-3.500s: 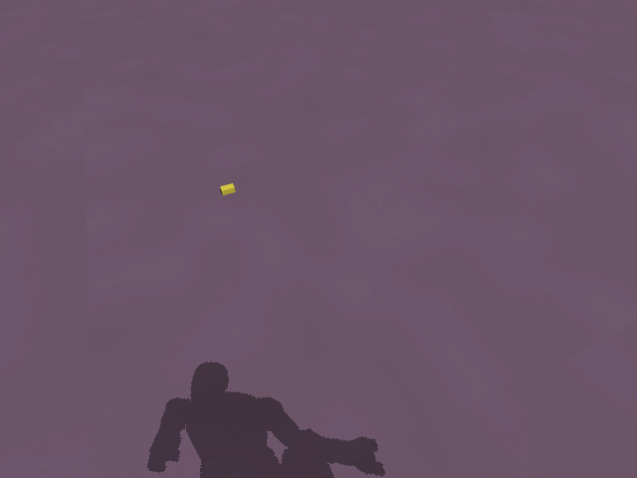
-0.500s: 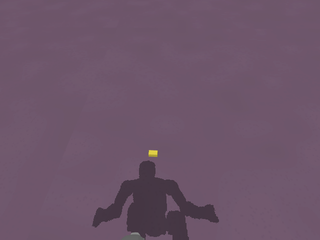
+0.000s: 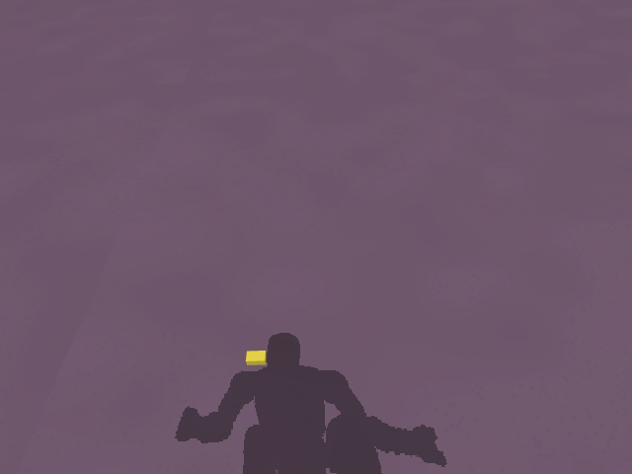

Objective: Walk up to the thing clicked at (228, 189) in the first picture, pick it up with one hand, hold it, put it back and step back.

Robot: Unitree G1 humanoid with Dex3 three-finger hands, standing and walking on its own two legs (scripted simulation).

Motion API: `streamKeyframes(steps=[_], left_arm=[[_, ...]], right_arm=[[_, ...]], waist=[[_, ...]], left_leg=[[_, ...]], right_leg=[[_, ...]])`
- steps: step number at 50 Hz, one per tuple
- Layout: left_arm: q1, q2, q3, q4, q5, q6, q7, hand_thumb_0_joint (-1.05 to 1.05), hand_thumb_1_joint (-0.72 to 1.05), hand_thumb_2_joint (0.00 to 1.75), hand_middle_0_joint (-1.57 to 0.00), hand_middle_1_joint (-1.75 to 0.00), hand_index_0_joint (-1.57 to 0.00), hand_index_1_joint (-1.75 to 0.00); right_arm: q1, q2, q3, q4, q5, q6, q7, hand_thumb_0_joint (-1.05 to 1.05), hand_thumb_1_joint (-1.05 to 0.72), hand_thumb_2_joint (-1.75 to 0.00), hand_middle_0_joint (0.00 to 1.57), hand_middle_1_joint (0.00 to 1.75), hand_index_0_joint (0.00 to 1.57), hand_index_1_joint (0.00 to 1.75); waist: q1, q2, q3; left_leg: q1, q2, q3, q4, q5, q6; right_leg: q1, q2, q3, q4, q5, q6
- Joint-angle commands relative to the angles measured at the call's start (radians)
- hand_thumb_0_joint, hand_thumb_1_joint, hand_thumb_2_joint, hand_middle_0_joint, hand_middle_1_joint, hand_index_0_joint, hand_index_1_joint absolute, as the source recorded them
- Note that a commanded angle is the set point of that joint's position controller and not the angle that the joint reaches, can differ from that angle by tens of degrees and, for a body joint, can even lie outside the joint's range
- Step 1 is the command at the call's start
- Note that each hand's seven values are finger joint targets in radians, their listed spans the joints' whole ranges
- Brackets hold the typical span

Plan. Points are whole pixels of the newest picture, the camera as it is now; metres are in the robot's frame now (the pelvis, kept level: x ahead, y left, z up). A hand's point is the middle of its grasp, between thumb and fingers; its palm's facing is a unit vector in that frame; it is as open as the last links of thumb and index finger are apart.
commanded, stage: walk up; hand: left
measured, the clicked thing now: (256, 357) +0.64 +0.22 -0.73
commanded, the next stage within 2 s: none
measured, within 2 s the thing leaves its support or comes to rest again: neither
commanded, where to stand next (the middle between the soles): +0.26 -0.02 m, yaw +3 degrees
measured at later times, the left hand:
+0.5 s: hand out of the picture +0.17 +0.22 -0.14, palm faces +0.00 -0.95 -0.33, open 7.4 cm
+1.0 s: hand (179, 433) +0.24 +0.22 -0.13, palm faces +0.03 -0.90 -0.44, open 7.4 cm
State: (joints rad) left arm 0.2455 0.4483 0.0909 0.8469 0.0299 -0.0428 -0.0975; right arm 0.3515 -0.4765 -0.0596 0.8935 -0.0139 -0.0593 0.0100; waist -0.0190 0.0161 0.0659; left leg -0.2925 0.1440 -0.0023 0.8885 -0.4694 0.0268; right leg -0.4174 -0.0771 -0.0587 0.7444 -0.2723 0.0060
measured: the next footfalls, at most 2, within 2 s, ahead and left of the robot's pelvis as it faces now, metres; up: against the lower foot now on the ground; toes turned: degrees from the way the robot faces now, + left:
left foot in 0.36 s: +0.21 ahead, +0.08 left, +0.00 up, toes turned +6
right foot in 0.66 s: +0.28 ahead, -0.20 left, +0.00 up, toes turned +2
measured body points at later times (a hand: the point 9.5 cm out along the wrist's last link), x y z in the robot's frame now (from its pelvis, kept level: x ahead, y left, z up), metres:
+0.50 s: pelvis +0.15 -0.04 +0.01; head +0.17 -0.02 +0.46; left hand +0.17 +0.27 -0.12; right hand +0.26 -0.35 -0.08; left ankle +0.20 +0.07 -0.71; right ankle +0.13 -0.16 -0.66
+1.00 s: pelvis +0.16 -0.07 +0.00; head +0.20 -0.08 +0.45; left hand +0.23 +0.27 -0.10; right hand +0.25 -0.38 -0.13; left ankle +0.17 +0.07 -0.71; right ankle +0.24 -0.20 -0.70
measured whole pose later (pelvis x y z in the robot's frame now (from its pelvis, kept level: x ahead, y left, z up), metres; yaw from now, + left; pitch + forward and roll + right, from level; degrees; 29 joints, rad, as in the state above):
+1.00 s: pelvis +0.16 -0.07 +0.00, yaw +4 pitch -2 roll +1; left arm 0.13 0.41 0.02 0.98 0.01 -0.01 0.01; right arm 0.16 -0.40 -0.04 1.01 -0.02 0.02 0.02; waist 0.00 0.02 0.11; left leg -0.34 0.03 0.01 0.74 -0.38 -0.01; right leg -0.43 -0.06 0.00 0.76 -0.37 0.00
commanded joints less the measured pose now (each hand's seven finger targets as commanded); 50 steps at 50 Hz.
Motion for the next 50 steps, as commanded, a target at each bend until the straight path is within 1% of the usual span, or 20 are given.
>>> streamKeyframes(steps=[1, 5, 12, 17, 18, 19, 20, 24, 28, 30, 32, 33, 34, 35, 37, 44, 45, 46, 47, 50], left_arm=[[0.110, 0.310, 0.077, -0.053, -0.026, -0.021, 0.048, 0.00, 0.90, 0.90, -0.20, -0.30, -0.20, -0.30], [0.059, 0.227, 0.048, -0.061, -0.022, -0.031, 0.054, 0.00, 0.90, 0.90, -0.20, -0.30, -0.20, -0.30], [0.109, 0.236, 0.041, -0.092, -0.017, -0.037, 0.054, 0.00, 0.90, 0.90, -0.20, -0.30, -0.20, -0.30], [0.081, 0.181, -0.004, -0.106, -0.028, -0.027, 0.062, 0.00, 0.90, 0.90, -0.20, -0.30, -0.20, -0.30], [0.097, 0.125, -0.025, -0.109, -0.037, -0.026, 0.068, 0.00, 0.90, 0.90, -0.20, -0.30, -0.20, -0.30], [0.133, 0.090, -0.025, -0.113, -0.044, -0.018, 0.073, 0.00, 0.90, 0.90, -0.20, -0.30, -0.20, -0.30], [0.118, 0.196, 0.003, -0.086, -0.033, -0.001, 0.091, 0.00, 0.90, 0.90, -0.20, -0.30, -0.20, -0.30], [0.143, 0.169, -0.003, -0.040, -0.035, 0.005, 0.091, 0.00, 0.90, 0.90, -0.20, -0.30, -0.20, -0.30], [0.129, 0.118, -0.006, 0.006, -0.038, -0.001, 0.094, 0.00, 0.90, 0.90, -0.20, -0.30, -0.20, -0.30], [0.147, 0.117, -0.004, 0.037, -0.039, -0.008, 0.107, 0.00, 0.90, 0.90, -0.20, -0.30, -0.20, -0.30], [0.145, 0.170, 0.008, 0.055, -0.025, -0.019, 0.118, 0.00, 0.90, 0.90, -0.20, -0.30, -0.20, -0.30], [0.112, 0.238, 0.021, 0.042, -0.010, -0.027, 0.125, 0.00, 0.90, 0.90, -0.20, -0.30, -0.20, -0.30], [0.052, 0.323, 0.031, 0.018, -0.015, -0.025, 0.130, 0.00, 0.90, 0.90, -0.20, -0.30, -0.20, -0.30], [-0.017, 0.331, 0.029, 0.009, -0.012, -0.025, 0.132, 0.00, 0.90, 0.90, -0.20, -0.30, -0.20, -0.30], [-0.071, 0.272, 0.015, 0.008, -0.008, -0.026, 0.139, 0.00, 0.90, 0.90, -0.20, -0.30, -0.20, -0.30], [-0.120, 0.224, -0.003, 0.026, -0.015, -0.001, 0.127, 0.00, 0.90, 0.90, -0.20, -0.30, -0.20, -0.30], [-0.110, 0.181, -0.021, 0.029, -0.022, 0.003, 0.125, 0.00, 0.90, 0.90, -0.20, -0.30, -0.20, -0.30], [-0.111, 0.124, -0.036, 0.031, -0.032, 0.008, 0.122, 0.00, 0.90, 0.90, -0.20, -0.30, -0.20, -0.30], [-0.132, 0.166, -0.019, 0.057, -0.030, 0.011, 0.130, 0.00, 0.90, 0.90, -0.20, -0.30, -0.20, -0.30], [-0.095, 0.150, -0.025, 0.111, -0.027, -0.005, 0.119, 0.00, 0.90, 0.90, -0.20, -0.30, -0.20, -0.30]], right_arm=[[-0.069, -0.207, -0.048, -0.086, 0.023, -0.033, -0.021, 0.00, -0.90, -0.90, 0.20, 0.30, 0.20, 0.30], [0.039, -0.168, -0.042, -0.012, 0.011, -0.032, 0.005, 0.00, -0.90, -0.90, 0.20, 0.30, 0.20, 0.30], [-0.093, -0.121, -0.035, -0.086, 0.002, -0.036, 0.028, 0.00, -0.90, -0.90, 0.20, 0.30, 0.20, 0.30], [0.049, -0.135, -0.054, -0.050, 0.000, -0.051, 0.007, 0.00, -0.90, -0.90, 0.20, 0.30, 0.20, 0.30], [0.096, -0.196, -0.071, -0.051, -0.009, -0.051, -0.008, 0.00, -0.90, -0.90, 0.20, 0.30, 0.20, 0.30], [0.113, -0.264, -0.083, -0.085, -0.013, -0.052, -0.018, 0.00, -0.90, -0.90, 0.20, 0.30, 0.20, 0.30], [0.099, -0.285, -0.093, -0.087, 0.023, -0.043, -0.015, 0.00, -0.90, -0.90, 0.20, 0.30, 0.20, 0.30], [-0.031, -0.189, -0.057, -0.104, 0.020, -0.034, -0.028, 0.00, -0.90, -0.90, 0.20, 0.30, 0.20, 0.30], [-0.137, -0.152, -0.027, -0.115, 0.002, -0.011, -0.023, 0.00, -0.90, -0.90, 0.20, 0.30, 0.20, 0.30], [-0.175, -0.160, -0.028, -0.115, 0.014, 0.010, -0.016, 0.00, -0.90, -0.90, 0.20, 0.30, 0.20, 0.30], [-0.209, -0.106, -0.013, -0.121, 0.024, 0.038, -0.013, 0.00, -0.90, -0.90, 0.20, 0.30, 0.20, 0.30], [-0.192, -0.066, -0.004, -0.124, 0.024, 0.051, -0.010, 0.00, -0.90, -0.90, 0.20, 0.30, 0.20, 0.30], [-0.182, -0.077, -0.011, -0.117, 0.019, 0.067, -0.017, 0.00, -0.90, -0.90, 0.20, 0.30, 0.20, 0.30], [-0.198, -0.137, -0.034, -0.085, 0.009, 0.082, -0.021, 0.00, -0.90, -0.90, 0.20, 0.30, 0.20, 0.30], [-0.170, -0.142, -0.037, -0.047, 0.021, 0.077, -0.012, 0.00, -0.90, -0.90, 0.20, 0.30, 0.20, 0.30], [-0.104, -0.111, -0.035, 0.045, 0.003, 0.054, -0.008, 0.00, -0.90, -0.90, 0.20, 0.30, 0.20, 0.30], [-0.108, -0.140, -0.042, 0.055, -0.010, 0.048, -0.014, 0.00, -0.90, -0.90, 0.20, 0.30, 0.20, 0.30], [-0.177, -0.198, -0.049, 0.037, -0.015, 0.043, -0.013, 0.00, -0.90, -0.90, 0.20, 0.30, 0.20, 0.30], [-0.242, -0.233, -0.050, 0.026, -0.002, 0.046, -0.006, 0.00, -0.90, -0.90, 0.20, 0.30, 0.20, 0.30], [-0.303, -0.144, -0.013, 0.036, 0.004, 0.047, -0.004, 0.00, -0.90, -0.90, 0.20, 0.30, 0.20, 0.30]], waist=[[0.087, -0.163, 0.037], [0.036, -0.210, 0.001], [0.076, -0.162, -0.010], [-0.033, -0.015, -0.086], [-0.056, 0.135, -0.132], [-0.042, 0.218, -0.137], [-0.046, 0.096, -0.137], [0.026, 0.100, -0.054], [0.033, 0.178, -0.066], [0.057, 0.176, -0.115], [0.080, 0.061, -0.111], [0.065, -0.112, -0.087], [0.051, -0.226, -0.088], [0.047, -0.180, -0.031], [0.016, -0.140, -0.033], [-0.002, -0.205, -0.143], [-0.001, -0.120, -0.150], [0.023, 0.069, -0.124], [0.027, 0.119, -0.076], [0.070, 0.020, -0.069]], left_leg=[[-0.446, -0.062, -0.086, 0.321, 0.033, 0.006], [-0.276, -0.052, 0.002, 0.126, 0.109, -0.002], [-0.203, -0.082, 0.054, -0.168, 0.199, 0.000], [0.235, -0.151, 0.076, -0.368, 0.294, 0.044], [0.357, -0.001, -0.141, -0.422, 0.301, 0.102], [0.420, 0.253, -0.560, -0.541, 0.342, 0.229], [0.338, 0.328, -0.612, -0.544, 0.365, 0.330], [0.143, 0.155, -0.197, -0.473, 0.605, 0.212], [-0.050, 0.083, -0.060, -0.394, 0.726, 0.190], [-0.081, 0.062, -0.050, -0.302, 0.651, 0.167], [-0.176, -0.007, -0.018, -0.189, 0.298, 0.085], [-0.262, -0.085, 0.031, -0.053, 0.118, 0.037], [-0.232, -0.131, 0.005, 0.087, -0.122, 0.007], [-0.198, -0.085, -0.056, 0.172, -0.132, -0.001], [-0.210, -0.072, -0.062, 0.132, -0.047, 0.006], [0.035, -0.142, 0.045, -0.314, 0.115, 0.003], [0.099, -0.082, -0.051, -0.381, 0.144, 0.022], [0.046, 0.066, -0.311, -0.469, 0.047, 0.087], [-0.094, 0.141, -0.359, -0.502, -0.026, 0.162], [-0.140, 0.004, -0.137, -0.386, 0.138, 0.077]], right_leg=[[0.237, -0.291, 0.562, -0.527, -0.388, -0.231], [0.166, -0.178, 0.255, -0.458, -0.105, -0.228], [0.236, -0.217, 0.206, -0.429, 0.056, -0.237], [0.057, -0.125, 0.050, -0.100, 0.303, -0.144], [-0.058, -0.042, -0.015, 0.135, 0.277, -0.080], [-0.244, 0.096, -0.016, 0.305, -0.197, -0.027], [-0.213, 0.040, 0.071, 0.416, -0.329, -0.034], [-0.123, -0.024, 0.112, 0.298, -0.195, -0.043], [0.083, 0.012, 0.025, 0.064, -0.067, -0.013], [0.197, 0.052, -0.009, -0.064, 0.080, -0.014], [0.264, 0.046, 0.025, -0.159, 0.162, -0.027], [0.239, -0.119, 0.258, -0.274, 0.128, -0.073], [0.094, -0.357, 0.566, -0.424, 0.006, -0.225], [0.005, -0.371, 0.602, -0.427, -0.078, -0.271], [0.062, -0.260, 0.423, -0.337, 0.006, -0.224], [0.070, -0.152, 0.229, -0.158, 0.144, -0.146], [-0.010, -0.126, 0.202, -0.097, 0.106, -0.102], [-0.078, -0.021, 0.107, -0.020, -0.071, -0.036], [0.010, 0.041, 0.037, 0.039, -0.246, -0.029], [0.176, 0.016, 0.075, -0.146, -0.032, -0.037]])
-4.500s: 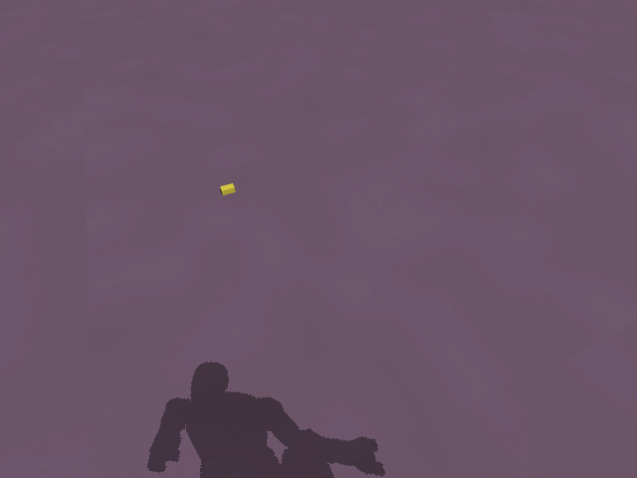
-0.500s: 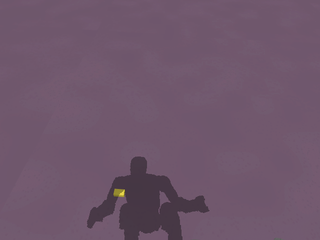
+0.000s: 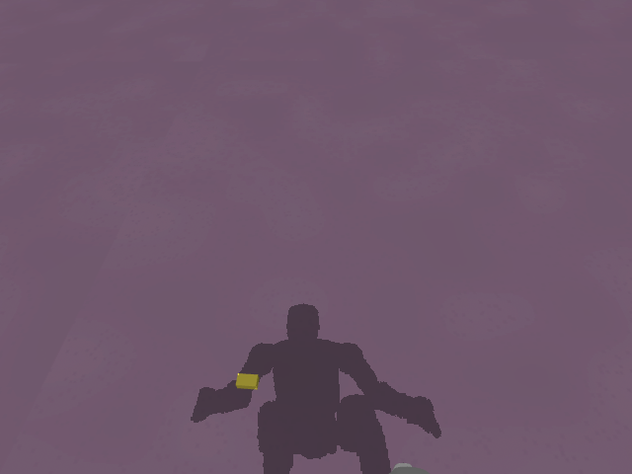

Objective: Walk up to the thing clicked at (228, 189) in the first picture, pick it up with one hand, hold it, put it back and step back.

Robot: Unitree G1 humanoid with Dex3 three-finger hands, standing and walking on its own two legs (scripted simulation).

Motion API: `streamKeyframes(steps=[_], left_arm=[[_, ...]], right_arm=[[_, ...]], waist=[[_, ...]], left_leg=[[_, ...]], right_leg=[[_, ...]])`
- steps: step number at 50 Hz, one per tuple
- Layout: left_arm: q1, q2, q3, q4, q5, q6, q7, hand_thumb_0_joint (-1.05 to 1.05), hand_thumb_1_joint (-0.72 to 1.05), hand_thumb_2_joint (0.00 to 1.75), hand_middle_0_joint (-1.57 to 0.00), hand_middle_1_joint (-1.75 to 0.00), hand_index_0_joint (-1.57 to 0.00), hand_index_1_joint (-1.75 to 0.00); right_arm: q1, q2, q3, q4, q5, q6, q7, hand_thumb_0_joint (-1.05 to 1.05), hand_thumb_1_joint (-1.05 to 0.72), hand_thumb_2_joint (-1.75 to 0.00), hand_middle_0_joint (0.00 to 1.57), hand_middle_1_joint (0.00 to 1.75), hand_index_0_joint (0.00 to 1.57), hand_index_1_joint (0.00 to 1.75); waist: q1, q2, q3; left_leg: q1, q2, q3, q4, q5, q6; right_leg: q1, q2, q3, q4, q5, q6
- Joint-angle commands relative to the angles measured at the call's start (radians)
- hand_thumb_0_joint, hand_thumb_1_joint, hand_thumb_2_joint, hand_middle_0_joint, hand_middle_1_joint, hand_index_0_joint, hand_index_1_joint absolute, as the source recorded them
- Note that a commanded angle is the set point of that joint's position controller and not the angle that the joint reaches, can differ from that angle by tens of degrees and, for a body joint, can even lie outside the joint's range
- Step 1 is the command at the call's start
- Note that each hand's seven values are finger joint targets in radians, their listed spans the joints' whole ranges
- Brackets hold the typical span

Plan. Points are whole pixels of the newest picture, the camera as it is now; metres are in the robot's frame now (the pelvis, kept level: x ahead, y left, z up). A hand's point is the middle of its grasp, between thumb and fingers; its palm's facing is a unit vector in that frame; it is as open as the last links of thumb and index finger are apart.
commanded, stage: walk up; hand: left
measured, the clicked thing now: (247, 381) +0.50 +0.26 -0.73
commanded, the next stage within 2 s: none
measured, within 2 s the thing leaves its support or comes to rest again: neither
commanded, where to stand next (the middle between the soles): +0.10 +0.04 m, yaw -1 degrees
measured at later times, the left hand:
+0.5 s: hand out of the picture +0.11 +0.27 -0.13, palm faces +0.00 -0.94 -0.35, open 7.4 cm
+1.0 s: hand out of the picture +0.12 +0.26 -0.12, palm faces -0.02 -0.93 -0.36, open 7.4 cm
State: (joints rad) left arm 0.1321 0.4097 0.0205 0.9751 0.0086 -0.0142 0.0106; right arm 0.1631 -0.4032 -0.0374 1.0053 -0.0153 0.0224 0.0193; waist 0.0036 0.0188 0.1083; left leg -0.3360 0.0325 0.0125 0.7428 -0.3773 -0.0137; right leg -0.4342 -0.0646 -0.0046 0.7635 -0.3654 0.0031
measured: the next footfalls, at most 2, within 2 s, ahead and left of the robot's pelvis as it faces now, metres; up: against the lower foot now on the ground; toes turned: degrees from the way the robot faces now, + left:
right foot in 1.92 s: +0.13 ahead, -0.15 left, +0.00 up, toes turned -3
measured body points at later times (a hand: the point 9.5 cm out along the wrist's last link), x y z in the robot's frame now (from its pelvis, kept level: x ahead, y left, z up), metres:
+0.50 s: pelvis +0.02 +0.01 +0.03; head +0.03 +0.01 +0.48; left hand +0.11 +0.31 -0.10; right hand +0.13 -0.30 -0.10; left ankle +0.01 +0.14 -0.71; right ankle +0.07 -0.14 -0.71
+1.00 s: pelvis +0.03 +0.01 +0.03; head +0.05 +0.00 +0.48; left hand +0.12 +0.31 -0.09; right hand +0.12 -0.30 -0.11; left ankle +0.01 +0.14 -0.71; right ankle +0.07 -0.14 -0.71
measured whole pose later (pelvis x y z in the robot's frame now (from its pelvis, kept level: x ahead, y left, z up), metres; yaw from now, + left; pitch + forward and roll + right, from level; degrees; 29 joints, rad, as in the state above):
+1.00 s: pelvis +0.03 +0.01 +0.03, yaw +1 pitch -2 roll +0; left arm 0.07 0.35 0.00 1.15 0.01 -0.02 0.00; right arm 0.08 -0.36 -0.03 1.14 0.00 0.03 0.02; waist 0.00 0.02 0.07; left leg -0.10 0.02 0.01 0.37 -0.23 -0.02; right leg -0.19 -0.07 -0.02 0.36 -0.14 0.05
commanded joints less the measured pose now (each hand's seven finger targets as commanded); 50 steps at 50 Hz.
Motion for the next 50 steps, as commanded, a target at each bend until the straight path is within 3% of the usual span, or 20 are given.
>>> streamKeyframes(steps=[1, 2, 3, 5, 7, 13, 16, 20, 31, 42, 50], left_arm=[[0.024, 0.212, 0.051, -0.008, -0.007, -0.039, 0.011, 0.00, 0.90, 0.90, -0.20, -0.30, -0.20, -0.30], [0.003, 0.238, 0.052, -0.003, -0.002, -0.040, 0.011, 0.00, 0.90, 0.90, -0.20, -0.30, -0.20, -0.30], [-0.037, 0.252, 0.050, -0.010, 0.002, -0.041, 0.010, 0.00, 0.90, 0.90, -0.20, -0.30, -0.20, -0.30], [-0.080, 0.233, 0.035, -0.008, -0.001, -0.037, 0.007, 0.00, 0.90, 0.90, -0.20, -0.30, -0.20, -0.30], [-0.074, 0.211, 0.028, 0.016, -0.004, -0.038, 0.004, 0.00, 0.90, 0.90, -0.20, -0.30, -0.20, -0.30], [-0.079, 0.200, 0.023, 0.055, -0.013, -0.042, 0.004, 0.00, 0.90, 0.90, -0.20, -0.30, -0.20, -0.30], [-0.090, 0.189, 0.018, 0.072, -0.014, -0.039, 0.005, 0.00, 0.90, 0.90, -0.20, -0.30, -0.20, -0.30], [-0.093, 0.182, 0.016, 0.090, -0.012, -0.037, 0.005, 0.00, 0.90, 0.90, -0.20, -0.30, -0.20, -0.30], [-0.126, 0.171, 0.013, 0.113, -0.002, -0.032, 0.000, 0.00, 0.90, 0.90, -0.20, -0.30, -0.20, -0.30], [-0.115, 0.166, 0.022, 0.114, -0.001, -0.035, 0.002, 0.00, 0.90, 0.90, -0.20, -0.30, -0.20, -0.30], [-0.121, 0.164, 0.025, 0.110, 0.004, -0.030, 0.005, 0.00, 0.90, 0.90, -0.20, -0.30, -0.20, -0.30]], right_arm=[[-0.106, -0.210, -0.030, -0.065, 0.010, -0.035, -0.012, 0.00, -0.90, -0.90, 0.20, 0.30, 0.20, 0.30], [-0.083, -0.199, -0.028, -0.051, 0.012, -0.030, -0.011, 0.00, -0.90, -0.90, 0.20, 0.30, 0.20, 0.30], [-0.048, -0.201, -0.029, -0.032, 0.011, -0.026, -0.011, 0.00, -0.90, -0.90, 0.20, 0.30, 0.20, 0.30], [-0.039, -0.206, -0.031, -0.007, 0.005, -0.025, -0.010, 0.00, -0.90, -0.90, 0.20, 0.30, 0.20, 0.30], [-0.066, -0.206, -0.026, 0.004, 0.008, -0.032, -0.008, 0.00, -0.90, -0.90, 0.20, 0.30, 0.20, 0.30], [-0.081, -0.196, -0.019, 0.035, 0.013, -0.038, -0.014, 0.00, -0.90, -0.90, 0.20, 0.30, 0.20, 0.30], [-0.103, -0.195, -0.023, 0.044, 0.014, -0.036, -0.015, 0.00, -0.90, -0.90, 0.20, 0.30, 0.20, 0.30], [-0.132, -0.190, -0.024, 0.052, 0.013, -0.032, -0.015, 0.00, -0.90, -0.90, 0.20, 0.30, 0.20, 0.30], [-0.165, -0.182, -0.026, 0.064, 0.010, -0.027, -0.009, 0.00, -0.90, -0.90, 0.20, 0.30, 0.20, 0.30], [-0.144, -0.175, -0.028, 0.066, 0.014, -0.027, -0.009, 0.00, -0.90, -0.90, 0.20, 0.30, 0.20, 0.30], [-0.134, -0.170, -0.029, 0.067, 0.013, -0.022, -0.010, 0.00, -0.90, -0.90, 0.20, 0.30, 0.20, 0.30]], waist=[[0.042, 0.015, -0.130], [0.023, -0.009, -0.132], [-0.006, -0.024, -0.139], [-0.014, -0.015, -0.107], [0.005, -0.010, -0.108], [0.004, -0.016, -0.172], [0.003, -0.012, -0.173], [0.008, 0.001, -0.172], [0.004, -0.011, -0.141], [0.002, -0.026, -0.187], [-0.003, -0.039, -0.157]], left_leg=[[-0.094, 0.077, -0.109, -0.201, 0.063, 0.086], [-0.071, 0.048, -0.096, -0.182, 0.010, 0.064], [-0.022, 0.041, -0.092, -0.199, -0.056, 0.062], [0.039, 0.056, -0.113, -0.257, -0.071, 0.074], [0.022, 0.081, -0.137, -0.286, -0.012, 0.083], [0.096, 0.083, -0.101, -0.310, 0.211, 0.068], [0.116, 0.090, -0.097, -0.335, 0.237, 0.067], [0.148, 0.091, -0.080, -0.356, 0.256, 0.063], [0.164, 0.092, -0.083, -0.454, 0.175, 0.048], [0.223, 0.089, -0.063, -0.434, 0.306, 0.041], [0.206, 0.082, -0.062, -0.445, 0.277, 0.040]], right_leg=[[0.221, -0.035, 0.077, -0.213, 0.131, -0.048], [0.191, -0.088, 0.161, -0.273, 0.066, -0.071], [0.151, -0.121, 0.194, -0.302, -0.002, -0.085], [0.077, -0.097, 0.162, -0.310, -0.039, -0.063], [0.132, -0.053, 0.103, -0.295, 0.022, -0.047], [0.237, -0.071, 0.071, -0.298, 0.292, -0.039], [0.259, -0.068, 0.054, -0.317, 0.324, -0.031], [0.264, -0.074, 0.047, -0.346, 0.344, -0.024], [0.283, -0.073, 0.052, -0.426, 0.267, -0.006], [0.331, -0.084, 0.046, -0.427, 0.374, -0.005], [0.328, -0.080, 0.046, -0.442, 0.352, 0.000]])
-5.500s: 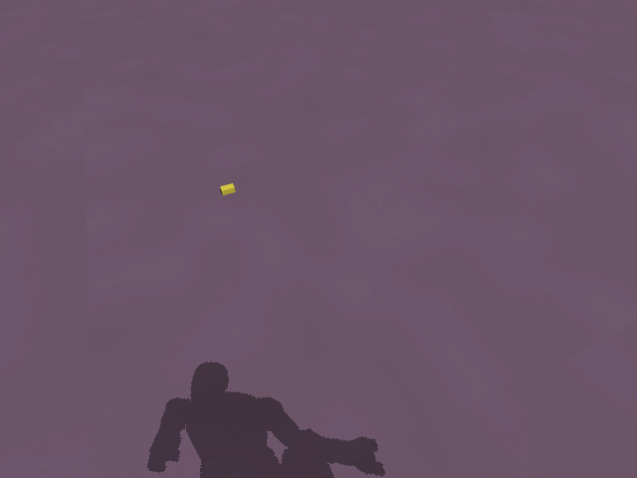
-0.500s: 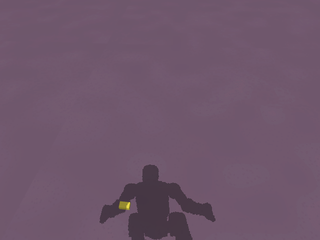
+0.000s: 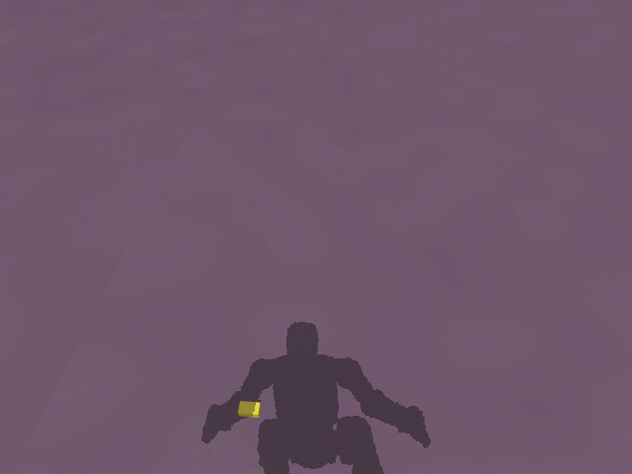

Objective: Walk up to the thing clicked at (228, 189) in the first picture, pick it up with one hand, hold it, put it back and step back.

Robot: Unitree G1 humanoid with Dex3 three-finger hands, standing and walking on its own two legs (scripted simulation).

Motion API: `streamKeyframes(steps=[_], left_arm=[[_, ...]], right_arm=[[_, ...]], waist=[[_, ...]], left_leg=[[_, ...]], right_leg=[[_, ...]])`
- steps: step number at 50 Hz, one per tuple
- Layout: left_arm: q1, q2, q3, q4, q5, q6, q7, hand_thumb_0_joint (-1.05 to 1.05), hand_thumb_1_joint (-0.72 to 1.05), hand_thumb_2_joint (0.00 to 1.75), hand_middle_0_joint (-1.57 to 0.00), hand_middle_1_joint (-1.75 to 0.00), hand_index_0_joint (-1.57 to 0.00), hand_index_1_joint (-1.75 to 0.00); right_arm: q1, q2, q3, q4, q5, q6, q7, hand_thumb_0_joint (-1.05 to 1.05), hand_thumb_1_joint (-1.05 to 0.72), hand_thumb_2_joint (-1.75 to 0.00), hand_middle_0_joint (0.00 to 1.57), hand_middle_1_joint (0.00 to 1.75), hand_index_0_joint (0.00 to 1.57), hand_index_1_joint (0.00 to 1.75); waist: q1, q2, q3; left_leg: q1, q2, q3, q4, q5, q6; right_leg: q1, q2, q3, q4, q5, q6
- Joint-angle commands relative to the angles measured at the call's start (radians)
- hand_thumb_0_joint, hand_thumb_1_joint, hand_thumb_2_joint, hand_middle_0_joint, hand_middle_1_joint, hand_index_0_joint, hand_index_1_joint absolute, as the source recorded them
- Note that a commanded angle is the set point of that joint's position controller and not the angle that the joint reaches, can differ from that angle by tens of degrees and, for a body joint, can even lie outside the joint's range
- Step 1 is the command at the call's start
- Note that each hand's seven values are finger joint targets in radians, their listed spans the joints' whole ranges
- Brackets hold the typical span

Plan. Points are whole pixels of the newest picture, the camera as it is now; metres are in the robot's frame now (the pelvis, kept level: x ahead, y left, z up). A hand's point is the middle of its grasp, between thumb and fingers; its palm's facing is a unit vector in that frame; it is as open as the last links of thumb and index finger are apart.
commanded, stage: walk up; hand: left
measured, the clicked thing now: (249, 409) +0.46 +0.25 -0.77
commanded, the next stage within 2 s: none
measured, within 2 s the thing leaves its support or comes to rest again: neither
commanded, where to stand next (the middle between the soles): +0.07 +0.03 m, yaw -2 degrees
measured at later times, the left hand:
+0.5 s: hand out of the picture +0.06 +0.34 -0.16, palm faces +0.00 -0.90 -0.43, open 7.4 cm
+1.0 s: hand out of the picture +0.17 +0.25 -0.19, palm faces -0.15 -0.92 -0.36, open 7.4 cm
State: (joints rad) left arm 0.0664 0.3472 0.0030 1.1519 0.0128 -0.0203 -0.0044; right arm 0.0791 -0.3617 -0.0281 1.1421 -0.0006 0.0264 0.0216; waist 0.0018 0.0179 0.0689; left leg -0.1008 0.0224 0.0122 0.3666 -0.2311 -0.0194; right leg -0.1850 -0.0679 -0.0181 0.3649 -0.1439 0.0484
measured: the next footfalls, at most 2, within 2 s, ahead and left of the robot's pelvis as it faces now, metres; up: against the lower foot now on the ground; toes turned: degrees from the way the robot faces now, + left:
right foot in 0.92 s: +0.09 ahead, -0.16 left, +0.00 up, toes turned -3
left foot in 1.30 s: +0.06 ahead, +0.15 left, +0.00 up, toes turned -3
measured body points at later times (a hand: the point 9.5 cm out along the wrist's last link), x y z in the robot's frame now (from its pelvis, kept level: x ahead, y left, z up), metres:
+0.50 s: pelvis +0.03 +0.04 -0.02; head +0.05 +0.04 +0.43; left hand +0.06 +0.38 -0.13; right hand +0.10 -0.30 -0.13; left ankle +0.06 +0.18 -0.75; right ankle +0.03 -0.15 -0.74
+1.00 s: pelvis +0.02 +0.00 -0.05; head +0.09 +0.00 +0.39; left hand +0.17 +0.30 -0.17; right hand +0.08 -0.37 -0.14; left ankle +0.05 +0.17 -0.71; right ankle +0.05 -0.16 -0.75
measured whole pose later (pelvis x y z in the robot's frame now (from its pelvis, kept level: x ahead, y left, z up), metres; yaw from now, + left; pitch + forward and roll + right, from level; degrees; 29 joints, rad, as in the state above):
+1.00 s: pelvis +0.02 +0.00 -0.05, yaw -5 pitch -3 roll -1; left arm 0.12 0.40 0.07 0.85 0.02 0.04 -0.04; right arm 0.18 -0.47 -0.07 0.84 0.00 0.03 -0.05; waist -0.03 0.00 0.20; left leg -0.47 0.09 -0.07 1.09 -0.58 0.01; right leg -0.41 -0.01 0.04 0.86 -0.40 0.03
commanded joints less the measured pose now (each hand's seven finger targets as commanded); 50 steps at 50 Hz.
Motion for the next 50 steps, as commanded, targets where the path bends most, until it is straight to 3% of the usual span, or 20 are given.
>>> streamKeyframes(steps=[1, 11, 12, 13, 15, 17, 21, 23, 24, 25, 26, 27, 31, 35, 40, 45, 46, 47, 48, 50], left_arm=[[-0.052, 0.227, 0.043, -0.069, -0.001, -0.024, 0.020, 0.00, 0.90, 0.90, -0.20, -0.30, -0.20, -0.30], [-0.056, 0.221, 0.045, -0.077, 0.000, -0.017, 0.018, 0.00, 0.90, 0.90, -0.20, -0.30, -0.20, -0.30], [0.067, 0.304, 0.079, -0.075, 0.009, -0.025, 0.023, 0.00, 0.90, 0.90, -0.20, -0.30, -0.20, -0.30], [0.129, 0.328, 0.092, -0.069, 0.020, -0.029, 0.026, 0.00, 0.90, 0.90, -0.20, -0.30, -0.20, -0.30], [0.187, 0.377, 0.125, -0.091, 0.030, -0.034, 0.032, 0.00, 0.90, 0.90, -0.20, -0.30, -0.20, -0.30], [0.207, 0.389, 0.136, -0.131, 0.036, -0.056, 0.044, 0.00, 0.90, 0.90, -0.20, -0.30, -0.20, -0.30], [0.048, 0.344, 0.120, -0.223, 0.044, -0.052, 0.028, 0.00, 0.90, 0.90, -0.20, -0.30, -0.20, -0.30], [-0.058, 0.238, 0.077, -0.245, 0.019, -0.018, 0.007, 0.00, 0.90, 0.90, -0.20, -0.30, -0.20, -0.30], [-0.015, 0.162, 0.057, -0.247, -0.005, 0.004, 0.005, 0.00, 0.90, 0.90, -0.20, -0.30, -0.20, -0.30], [0.021, 0.153, 0.060, -0.266, -0.006, 0.026, 0.011, 0.00, 0.90, 0.90, -0.20, -0.30, -0.20, -0.30], [0.068, 0.232, 0.084, -0.247, -0.002, 0.054, 0.019, 0.00, 0.90, 0.90, -0.20, -0.30, -0.20, -0.30], [0.092, 0.266, 0.089, -0.234, -0.003, 0.068, 0.020, 0.00, 0.90, 0.90, -0.20, -0.30, -0.20, -0.30], [0.160, 0.304, 0.126, -0.284, 0.027, 0.109, -0.016, 0.00, 0.90, 0.90, -0.20, -0.30, -0.20, -0.30], [0.127, 0.301, 0.142, -0.370, 0.044, 0.118, -0.047, 0.00, 0.90, 0.90, -0.20, -0.30, -0.20, -0.30], [0.107, 0.258, 0.125, -0.385, 0.005, 0.101, -0.047, 0.00, 0.90, 0.90, -0.20, -0.30, -0.20, -0.30], [0.234, 0.260, 0.138, -0.293, -0.003, 0.059, -0.017, 0.00, 0.90, 0.90, -0.20, -0.30, -0.20, -0.30], [0.238, 0.308, 0.153, -0.294, 0.006, 0.044, -0.011, 0.00, 0.90, 0.90, -0.20, -0.30, -0.20, -0.30], [0.200, 0.415, 0.172, -0.345, 0.027, 0.032, -0.007, 0.00, 0.90, 0.90, -0.20, -0.30, -0.20, -0.30], [0.131, 0.457, 0.165, -0.381, 0.019, 0.032, 0.000, 0.00, 0.90, 0.90, -0.20, -0.30, -0.20, -0.30], [0.060, 0.362, 0.138, -0.385, 0.004, 0.030, 0.015, 0.00, 0.90, 0.90, -0.20, -0.30, -0.20, -0.30]], right_arm=[[-0.046, -0.211, -0.038, -0.070, -0.002, -0.026, -0.012, 0.00, -0.90, -0.90, 0.20, 0.30, 0.20, 0.30], [-0.039, -0.214, -0.039, -0.074, -0.006, -0.029, -0.015, 0.00, -0.90, -0.90, 0.20, 0.30, 0.20, 0.30], [0.012, -0.290, -0.080, -0.129, -0.041, -0.017, 0.010, 0.00, -0.90, -0.90, 0.20, 0.30, 0.20, 0.30], [-0.005, -0.286, -0.085, -0.145, -0.048, -0.008, 0.023, 0.00, -0.90, -0.90, 0.20, 0.30, 0.20, 0.30], [-0.030, -0.226, -0.077, -0.195, -0.058, 0.001, 0.047, 0.00, -0.90, -0.90, 0.20, 0.30, 0.20, 0.30], [-0.038, -0.233, -0.087, -0.232, -0.067, -0.003, 0.056, 0.00, -0.90, -0.90, 0.20, 0.30, 0.20, 0.30], [0.092, -0.221, -0.104, -0.230, -0.043, -0.016, 0.068, 0.00, -0.90, -0.90, 0.20, 0.30, 0.20, 0.30], [0.223, -0.187, -0.101, -0.135, -0.026, -0.040, 0.032, 0.00, -0.90, -0.90, 0.20, 0.30, 0.20, 0.30], [0.221, -0.228, -0.106, -0.132, -0.033, -0.053, 0.010, 0.00, -0.90, -0.90, 0.20, 0.30, 0.20, 0.30], [0.225, -0.348, -0.121, -0.157, -0.040, -0.064, -0.015, 0.00, -0.90, -0.90, 0.20, 0.30, 0.20, 0.30], [0.165, -0.417, -0.128, -0.192, -0.028, -0.064, -0.031, 0.00, -0.90, -0.90, 0.20, 0.30, 0.20, 0.30], [0.124, -0.406, -0.127, -0.205, -0.022, -0.065, -0.042, 0.00, -0.90, -0.90, 0.20, 0.30, 0.20, 0.30], [0.234, -0.396, -0.146, -0.220, -0.007, -0.081, -0.113, 0.00, -0.90, -0.90, 0.20, 0.30, 0.20, 0.30], [0.276, -0.380, -0.155, -0.269, -0.012, -0.096, -0.135, 0.00, -0.90, -0.90, 0.20, 0.30, 0.20, 0.30], [0.225, -0.359, -0.133, -0.343, -0.024, -0.099, -0.117, 0.00, -0.90, -0.90, 0.20, 0.30, 0.20, 0.30], [0.084, -0.316, -0.094, -0.410, -0.013, -0.039, -0.066, 0.00, -0.90, -0.90, 0.20, 0.30, 0.20, 0.30], [0.141, -0.257, -0.074, -0.399, -0.008, -0.027, -0.062, 0.00, -0.90, -0.90, 0.20, 0.30, 0.20, 0.30], [0.164, -0.193, -0.055, -0.427, 0.003, -0.024, -0.067, 0.00, -0.90, -0.90, 0.20, 0.30, 0.20, 0.30], [0.108, -0.237, -0.075, -0.419, 0.008, -0.015, -0.093, 0.00, -0.90, -0.90, 0.20, 0.30, 0.20, 0.30], [0.136, -0.279, -0.082, -0.369, 0.029, -0.017, -0.088, 0.00, -0.90, -0.90, 0.20, 0.30, 0.20, 0.30]], waist=[[0.000, -0.035, -0.123], [0.000, -0.012, -0.105], [0.008, 0.040, -0.139], [0.032, 0.029, -0.085], [0.068, -0.169, 0.017], [0.080, -0.161, 0.023], [-0.021, -0.225, -0.043], [-0.098, -0.156, -0.045], [-0.083, -0.002, -0.023], [-0.068, 0.185, -0.014], [-0.045, 0.114, -0.031], [-0.026, 0.069, -0.023], [-0.006, 0.039, -0.112], [-0.007, 0.075, -0.087], [-0.017, 0.197, -0.072], [0.052, 0.184, -0.122], [0.059, 0.013, -0.124], [0.031, -0.266, -0.100], [0.054, -0.264, -0.144], [0.007, -0.105, -0.099]], left_leg=[[-0.020, 0.094, -0.061, -0.068, 0.137, 0.044], [-0.043, 0.096, -0.064, -0.086, 0.117, 0.044], [-0.092, 0.046, -0.031, -0.007, -0.264, 0.076], [-0.214, 0.043, -0.044, 0.023, -0.434, 0.082], [-0.427, 0.004, -0.007, 0.265, -0.327, 0.066], [-0.534, 0.081, -0.104, 0.460, -0.230, 0.053], [-0.259, 0.084, -0.056, 0.328, -0.257, 0.047], [0.068, -0.006, 0.042, 0.099, 0.041, 0.012], [0.075, 0.053, -0.064, -0.036, 0.136, 0.003], [-0.046, 0.263, -0.346, -0.113, 0.200, 0.067], [-0.180, 0.385, -0.468, -0.102, 0.134, 0.202], [-0.172, 0.398, -0.455, -0.066, 0.200, 0.253], [0.083, 0.353, -0.270, 0.141, 0.625, 0.217], [0.026, 0.354, -0.220, 0.145, 0.524, 0.239], [-0.062, 0.306, -0.109, 0.197, 0.570, 0.251], [-0.280, 0.179, 0.000, 0.436, 0.275, 0.165], [-0.355, 0.123, 0.029, 0.614, 0.105, 0.121], [-0.542, -0.020, 0.023, 0.796, -0.354, 0.066], [-0.457, -0.033, -0.116, 0.919, -0.507, 0.054], [-0.449, -0.023, -0.196, 0.948, -0.386, 0.046]], right_leg=[[0.078, -0.082, 0.061, -0.041, 0.131, -0.049], [0.082, -0.071, 0.054, -0.029, 0.128, -0.050], [0.128, -0.045, 0.063, 0.005, -0.302, -0.091], [0.121, -0.075, 0.111, -0.011, -0.469, -0.116], [0.130, -0.241, 0.362, -0.168, -0.667, -0.198], [0.175, -0.368, 0.487, -0.207, -0.488, -0.297], [-0.039, -0.227, 0.212, -0.128, -0.379, -0.234], [-0.280, -0.094, 0.041, 0.093, -0.150, -0.148], [-0.316, 0.008, -0.029, 0.277, -0.107, -0.099], [-0.327, 0.110, 0.037, 0.442, -0.366, -0.073], [-0.235, 0.075, 0.161, 0.538, -0.451, -0.064], [-0.236, 0.067, 0.186, 0.644, -0.441, -0.067], [-0.428, 0.048, 0.248, 0.872, -0.352, -0.062], [-0.478, 0.065, 0.264, 0.956, -0.308, -0.048], [-0.366, 0.035, 0.152, 0.700, -0.305, -0.036], [-0.001, 0.106, -0.063, 0.256, -0.076, -0.039], [0.056, 0.050, 0.037, 0.174, 0.022, -0.052], [0.043, -0.218, 0.459, 0.125, 0.289, -0.164], [-0.097, -0.359, 0.656, 0.067, 0.321, -0.366], [-0.100, -0.240, 0.430, 0.167, 0.311, -0.317]])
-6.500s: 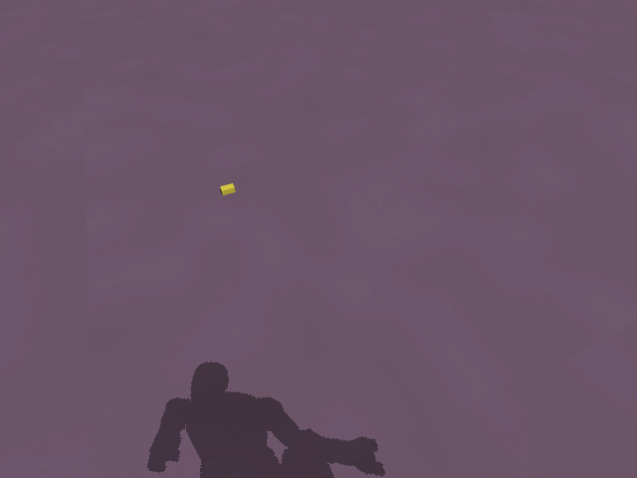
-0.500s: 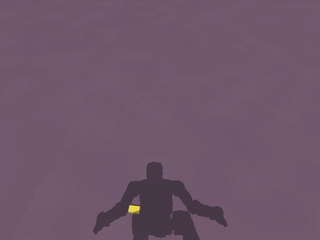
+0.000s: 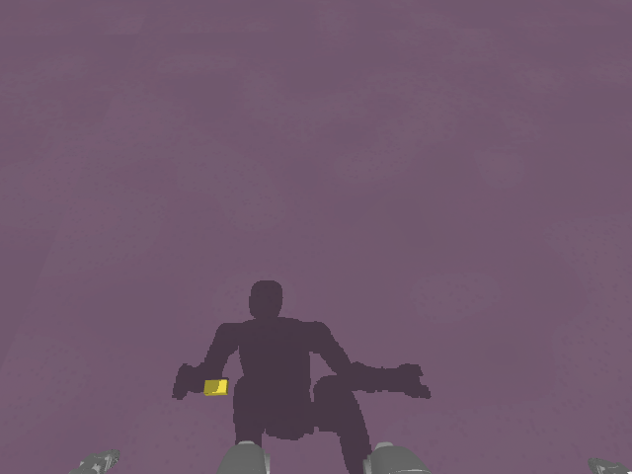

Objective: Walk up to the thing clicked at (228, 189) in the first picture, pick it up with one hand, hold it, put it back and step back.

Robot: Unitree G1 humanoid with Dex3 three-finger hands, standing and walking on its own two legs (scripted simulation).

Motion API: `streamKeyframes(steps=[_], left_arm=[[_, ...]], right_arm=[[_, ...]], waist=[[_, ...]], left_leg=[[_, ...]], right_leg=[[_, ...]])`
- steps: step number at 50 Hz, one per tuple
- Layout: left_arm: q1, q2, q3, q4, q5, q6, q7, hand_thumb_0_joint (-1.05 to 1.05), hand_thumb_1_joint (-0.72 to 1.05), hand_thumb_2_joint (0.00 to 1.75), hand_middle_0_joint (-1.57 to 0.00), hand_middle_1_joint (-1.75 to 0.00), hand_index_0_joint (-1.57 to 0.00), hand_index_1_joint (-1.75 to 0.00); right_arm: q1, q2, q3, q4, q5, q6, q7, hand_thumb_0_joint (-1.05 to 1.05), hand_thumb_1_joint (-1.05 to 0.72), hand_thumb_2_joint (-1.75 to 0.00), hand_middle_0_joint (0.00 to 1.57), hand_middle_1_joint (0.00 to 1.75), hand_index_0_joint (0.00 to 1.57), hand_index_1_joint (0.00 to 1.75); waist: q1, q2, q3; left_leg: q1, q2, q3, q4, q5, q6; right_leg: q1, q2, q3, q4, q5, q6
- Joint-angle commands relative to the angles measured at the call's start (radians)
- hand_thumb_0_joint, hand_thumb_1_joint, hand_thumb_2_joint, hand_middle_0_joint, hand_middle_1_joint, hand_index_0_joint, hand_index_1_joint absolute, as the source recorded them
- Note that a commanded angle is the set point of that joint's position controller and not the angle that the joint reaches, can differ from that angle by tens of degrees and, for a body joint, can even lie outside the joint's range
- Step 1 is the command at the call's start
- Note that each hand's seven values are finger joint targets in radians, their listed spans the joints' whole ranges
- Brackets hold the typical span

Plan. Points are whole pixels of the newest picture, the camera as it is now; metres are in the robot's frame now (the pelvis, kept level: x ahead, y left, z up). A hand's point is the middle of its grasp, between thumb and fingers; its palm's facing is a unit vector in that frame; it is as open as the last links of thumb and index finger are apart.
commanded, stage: walk up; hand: left
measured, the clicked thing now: (216, 387) +0.42 +0.29 -0.71
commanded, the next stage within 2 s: none
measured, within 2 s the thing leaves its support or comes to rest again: neither
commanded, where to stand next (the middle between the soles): +0.04 +0.04 m, yaw +3 degrees
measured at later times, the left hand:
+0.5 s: hand out of the picture +0.02 +0.37 -0.13, palm faces +0.03 -0.89 -0.46, open 7.4 cm
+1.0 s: hand out of the picture +0.08 +0.27 -0.13, palm faces +0.01 -0.94 -0.35, open 7.4 cm
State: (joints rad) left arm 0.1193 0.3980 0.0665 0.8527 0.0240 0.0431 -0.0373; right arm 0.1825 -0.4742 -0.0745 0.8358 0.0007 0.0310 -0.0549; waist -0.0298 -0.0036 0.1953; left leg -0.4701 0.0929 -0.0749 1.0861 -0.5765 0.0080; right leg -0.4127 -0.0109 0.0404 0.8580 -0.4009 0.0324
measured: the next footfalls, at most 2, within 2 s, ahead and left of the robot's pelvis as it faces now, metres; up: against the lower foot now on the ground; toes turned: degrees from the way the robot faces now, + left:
left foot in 0.30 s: +0.02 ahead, +0.16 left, +0.00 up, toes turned +2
right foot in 0.76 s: +0.08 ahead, -0.14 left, +0.00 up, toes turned +1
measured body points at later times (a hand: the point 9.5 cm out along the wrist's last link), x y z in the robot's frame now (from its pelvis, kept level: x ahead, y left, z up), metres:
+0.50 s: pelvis -0.03 +0.06 +0.01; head +0.00 +0.08 +0.46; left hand +0.02 +0.42 -0.10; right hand +0.04 -0.26 -0.09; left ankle -0.02 +0.17 -0.69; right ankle +0.01 -0.10 -0.65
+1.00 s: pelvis -0.02 +0.01 +0.01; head +0.01 +0.01 +0.46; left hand +0.08 +0.31 -0.10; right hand +0.06 -0.31 -0.11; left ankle +0.00 +0.14 -0.70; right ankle +0.04 -0.14 -0.69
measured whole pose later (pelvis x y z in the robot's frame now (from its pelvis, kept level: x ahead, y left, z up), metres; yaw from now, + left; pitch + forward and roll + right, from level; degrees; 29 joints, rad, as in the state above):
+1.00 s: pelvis -0.02 +0.01 +0.01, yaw +2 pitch -3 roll +0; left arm 0.12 0.35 0.01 0.94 0.00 -0.01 -0.01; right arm 0.22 -0.41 -0.04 0.93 -0.01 0.00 0.00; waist -0.01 0.00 0.11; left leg -0.35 0.00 -0.02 0.78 -0.37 0.00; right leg -0.40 -0.07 0.02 0.78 -0.33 0.03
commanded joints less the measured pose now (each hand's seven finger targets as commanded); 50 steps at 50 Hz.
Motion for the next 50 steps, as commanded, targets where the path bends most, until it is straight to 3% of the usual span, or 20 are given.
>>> streamKeyframes(steps=[1, 4, 8, 12, 14, 15, 16, 17, 18, 20, 33, 36, 37, 38, 39, 40, 42, 46, 48, 50], left_arm=[[-0.022, 0.299, 0.068, -0.078, -0.002, -0.042, 0.059, 0.00, 0.90, 0.90, -0.20, -0.30, -0.20, -0.30], [0.078, 0.312, 0.080, -0.049, 0.004, -0.068, 0.083, 0.00, 0.90, 0.90, -0.20, -0.30, -0.20, -0.30], [0.191, 0.364, 0.106, -0.043, 0.001, -0.096, 0.122, 0.00, 0.90, 0.90, -0.20, -0.30, -0.20, -0.30], [0.110, 0.334, 0.089, -0.079, 0.010, -0.104, 0.115, 0.00, 0.90, 0.90, -0.20, -0.30, -0.20, -0.30], [-0.023, 0.287, 0.062, -0.103, 0.008, -0.086, 0.088, 0.00, 0.90, 0.90, -0.20, -0.30, -0.20, -0.30], [-0.020, 0.206, 0.039, -0.097, 0.005, -0.071, 0.078, 0.00, 0.90, 0.90, -0.20, -0.30, -0.20, -0.30], [-0.012, 0.120, 0.012, -0.107, -0.007, -0.061, 0.075, 0.00, 0.90, 0.90, -0.20, -0.30, -0.20, -0.30], [-0.048, 0.211, 0.032, -0.092, -0.006, -0.059, 0.086, 0.00, 0.90, 0.90, -0.20, -0.30, -0.20, -0.30], [-0.068, 0.262, 0.040, -0.071, -0.002, -0.060, 0.084, 0.00, 0.90, 0.90, -0.20, -0.30, -0.20, -0.30], [0.021, 0.241, 0.047, -0.013, -0.014, -0.049, 0.064, 0.00, 0.90, 0.90, -0.20, -0.30, -0.20, -0.30], [0.070, 0.217, 0.058, -0.007, -0.013, -0.033, -0.011, 0.00, 0.90, 0.90, -0.20, -0.30, -0.20, -0.30], [0.169, 0.199, 0.054, 0.058, -0.020, -0.059, 0.017, 0.00, 0.90, 0.90, -0.20, -0.30, -0.20, -0.30], [0.181, 0.221, 0.057, 0.065, -0.014, -0.070, 0.028, 0.00, 0.90, 0.90, -0.20, -0.30, -0.20, -0.30], [0.176, 0.293, 0.071, 0.052, 0.001, -0.082, 0.038, 0.00, 0.90, 0.90, -0.20, -0.30, -0.20, -0.30], [0.122, 0.355, 0.070, 0.020, 0.000, -0.086, 0.043, 0.00, 0.90, 0.90, -0.20, -0.30, -0.20, -0.30], [0.074, 0.358, 0.066, 0.013, -0.001, -0.085, 0.041, 0.00, 0.90, 0.90, -0.20, -0.30, -0.20, -0.30], [0.002, 0.292, 0.049, 0.003, 0.000, -0.081, 0.045, 0.00, 0.90, 0.90, -0.20, -0.30, -0.20, -0.30], [-0.028, 0.274, 0.033, 0.012, -0.018, -0.076, 0.050, 0.00, 0.90, 0.90, -0.20, -0.30, -0.20, -0.30], [0.009, 0.251, 0.026, 0.023, -0.032, -0.074, 0.066, 0.00, 0.90, 0.90, -0.20, -0.30, -0.20, -0.30], [0.011, 0.230, 0.029, 0.056, -0.037, -0.072, 0.084, 0.00, 0.90, 0.90, -0.20, -0.30, -0.20, -0.30]], right_arm=[[0.083, -0.159, -0.033, -0.036, 0.031, -0.021, -0.005, 0.00, -0.90, -0.90, 0.20, 0.30, 0.20, 0.30], [0.085, -0.161, -0.046, -0.038, -0.028, -0.001, 0.029, 0.00, -0.90, -0.90, 0.20, 0.30, 0.20, 0.30], [0.004, -0.179, -0.070, -0.122, -0.080, 0.024, 0.080, 0.00, -0.90, -0.90, 0.20, 0.30, 0.20, 0.30], [0.055, -0.155, -0.079, -0.099, -0.052, 0.004, 0.102, 0.00, -0.90, -0.90, 0.20, 0.30, 0.20, 0.30], [0.189, -0.119, -0.075, -0.025, -0.023, -0.020, 0.095, 0.00, -0.90, -0.90, 0.20, 0.30, 0.20, 0.30], [0.252, -0.127, -0.077, 0.019, -0.020, -0.036, 0.083, 0.00, -0.90, -0.90, 0.20, 0.30, 0.20, 0.30], [0.274, -0.223, -0.085, 0.016, -0.042, -0.057, 0.067, 0.00, -0.90, -0.90, 0.20, 0.30, 0.20, 0.30], [0.161, -0.315, -0.092, -0.025, -0.026, -0.066, 0.058, 0.00, -0.90, -0.90, 0.20, 0.30, 0.20, 0.30], [0.078, -0.306, -0.089, -0.037, -0.022, -0.077, 0.047, 0.00, -0.90, -0.90, 0.20, 0.30, 0.20, 0.30], [0.069, -0.253, -0.067, -0.018, -0.026, -0.103, 0.025, 0.00, -0.90, -0.90, 0.20, 0.30, 0.20, 0.30], [0.094, -0.214, -0.051, -0.033, -0.034, -0.122, 0.020, 0.00, -0.90, -0.90, 0.20, 0.30, 0.20, 0.30], [0.041, -0.182, -0.025, -0.046, -0.017, -0.078, 0.035, 0.00, -0.90, -0.90, 0.20, 0.30, 0.20, 0.30], [0.067, -0.130, -0.008, -0.045, -0.010, -0.068, 0.034, 0.00, -0.90, -0.90, 0.20, 0.30, 0.20, 0.30], [0.110, -0.067, 0.011, -0.055, 0.002, -0.063, 0.034, 0.00, -0.90, -0.90, 0.20, 0.30, 0.20, 0.30], [0.090, -0.082, 0.005, -0.059, 0.008, -0.057, 0.022, 0.00, -0.90, -0.90, 0.20, 0.30, 0.20, 0.30], [0.072, -0.155, -0.024, -0.031, 0.008, -0.052, 0.014, 0.00, -0.90, -0.90, 0.20, 0.30, 0.20, 0.30], [0.120, -0.157, -0.023, 0.015, 0.019, -0.064, 0.020, 0.00, -0.90, -0.90, 0.20, 0.30, 0.20, 0.30], [0.167, -0.149, -0.024, 0.077, -0.007, -0.059, 0.033, 0.00, -0.90, -0.90, 0.20, 0.30, 0.20, 0.30], [0.089, -0.209, -0.041, 0.030, -0.034, -0.048, 0.044, 0.00, -0.90, -0.90, 0.20, 0.30, 0.20, 0.30], [-0.008, -0.240, -0.047, 0.005, -0.022, -0.037, 0.064, 0.00, -0.90, -0.90, 0.20, 0.30, 0.20, 0.30]], waist=[[0.014, -0.101, -0.244], [0.057, -0.130, -0.225], [0.091, -0.129, -0.211], [0.051, -0.224, -0.248], [-0.034, -0.229, -0.263], [-0.058, -0.080, -0.250], [-0.075, 0.185, -0.210], [-0.056, 0.118, -0.159], [-0.025, 0.004, -0.087], [0.028, -0.031, -0.107], [0.016, 0.264, -0.110], [0.075, 0.253, -0.157], [0.081, 0.123, -0.174], [0.069, -0.088, -0.198], [0.061, -0.149, -0.216], [0.057, -0.101, -0.192], [0.018, -0.124, -0.187], [-0.009, -0.141, -0.205], [0.016, -0.010, -0.194], [0.040, 0.131, -0.178]], left_leg=[[-0.038, -0.068, -0.070, 0.170, 0.014, 0.014], [-0.116, -0.054, -0.005, 0.043, 0.041, 0.003], [-0.207, -0.007, -0.032, -0.002, 0.014, -0.001], [-0.043, -0.053, 0.049, -0.136, 0.002, 0.009], [0.256, -0.111, 0.136, -0.370, 0.149, 0.024], [0.356, -0.106, 0.067, -0.502, 0.151, 0.024], [0.319, 0.122, -0.373, -0.705, -0.080, 0.100], [0.139, 0.311, -0.657, -0.792, -0.142, 0.239], [0.081, 0.324, -0.636, -0.779, -0.052, 0.265], [0.232, 0.218, -0.421, -0.665, 0.184, 0.183], [0.159, 0.113, -0.074, -0.664, 0.290, 0.171], [0.029, 0.072, 0.010, -0.458, 0.444, 0.132], [0.015, 0.025, 0.048, -0.323, 0.431, 0.093], [-0.059, -0.040, 0.062, -0.145, 0.270, 0.038], [-0.071, -0.099, 0.007, -0.114, -0.034, 0.020], [0.016, -0.075, -0.057, -0.045, -0.072, 0.018], [0.005, -0.065, -0.024, -0.121, -0.012, 0.023], [0.191, -0.093, 0.084, -0.422, 0.226, 0.024], [0.167, 0.034, -0.162, -0.532, 0.394, 0.077], [0.040, 0.143, -0.282, -0.611, 0.414, 0.206]], right_leg=[[0.116, -0.262, 0.308, -0.289, 0.457, -0.266], [0.215, -0.274, 0.343, -0.325, 0.200, -0.262], [0.288, -0.367, 0.435, -0.323, 0.310, -0.321], [0.143, -0.295, 0.305, -0.308, 0.204, -0.282], [-0.098, -0.193, 0.150, -0.246, -0.024, -0.201], [-0.205, -0.109, 0.069, -0.077, -0.175, -0.145], [-0.344, 0.029, 0.020, 0.195, -0.222, -0.080], [-0.300, 0.011, 0.114, 0.206, -0.240, -0.063], [-0.277, -0.018, 0.155, 0.252, -0.179, -0.063], [-0.286, -0.033, 0.162, 0.256, -0.062, -0.061], [-0.024, -0.039, -0.034, -0.038, -0.031, -0.030], [0.262, 0.027, -0.104, -0.269, 0.105, -0.037], [0.306, 0.016, -0.061, -0.369, 0.141, -0.040], [0.321, -0.156, 0.222, -0.431, 0.194, -0.084], [0.209, -0.367, 0.521, -0.505, 0.135, -0.230], [0.107, -0.383, 0.519, -0.499, 0.093, -0.291], [0.150, -0.271, 0.306, -0.421, 0.139, -0.239], [0.037, -0.213, 0.170, -0.302, 0.261, -0.176], [-0.006, -0.143, 0.115, -0.187, 0.263, -0.115], [0.095, 0.023, -0.061, -0.024, -0.059, -0.066]])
